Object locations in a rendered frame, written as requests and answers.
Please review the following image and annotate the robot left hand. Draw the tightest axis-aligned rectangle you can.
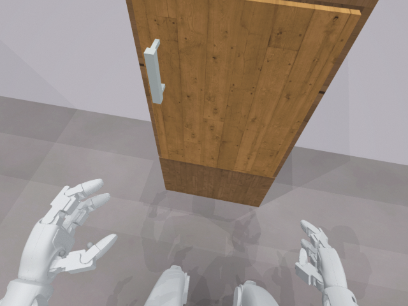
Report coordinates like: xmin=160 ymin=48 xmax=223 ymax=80
xmin=18 ymin=179 xmax=118 ymax=284

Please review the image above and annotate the right robot thigh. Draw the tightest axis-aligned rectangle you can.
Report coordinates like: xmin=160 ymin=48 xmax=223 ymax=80
xmin=233 ymin=284 xmax=279 ymax=306

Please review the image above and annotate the cupboard door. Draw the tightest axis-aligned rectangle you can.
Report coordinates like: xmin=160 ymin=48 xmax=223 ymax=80
xmin=132 ymin=0 xmax=361 ymax=178

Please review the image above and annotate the left robot thigh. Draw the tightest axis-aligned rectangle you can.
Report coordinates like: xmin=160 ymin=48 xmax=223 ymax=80
xmin=144 ymin=269 xmax=190 ymax=306

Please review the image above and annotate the robot right hand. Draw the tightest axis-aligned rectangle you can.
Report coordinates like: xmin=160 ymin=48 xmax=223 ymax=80
xmin=295 ymin=220 xmax=347 ymax=294

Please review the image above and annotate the handle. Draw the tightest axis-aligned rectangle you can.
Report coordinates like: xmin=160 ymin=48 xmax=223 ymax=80
xmin=143 ymin=39 xmax=165 ymax=104

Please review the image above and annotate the robot right forearm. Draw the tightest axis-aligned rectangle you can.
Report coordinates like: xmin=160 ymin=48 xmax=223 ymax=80
xmin=322 ymin=286 xmax=358 ymax=306

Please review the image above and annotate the robot left forearm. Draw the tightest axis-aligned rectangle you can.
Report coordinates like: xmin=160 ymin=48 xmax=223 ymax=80
xmin=0 ymin=279 xmax=54 ymax=306

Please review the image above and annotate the robot thigh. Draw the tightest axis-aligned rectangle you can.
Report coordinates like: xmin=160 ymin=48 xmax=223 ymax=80
xmin=144 ymin=269 xmax=190 ymax=306
xmin=233 ymin=284 xmax=279 ymax=306

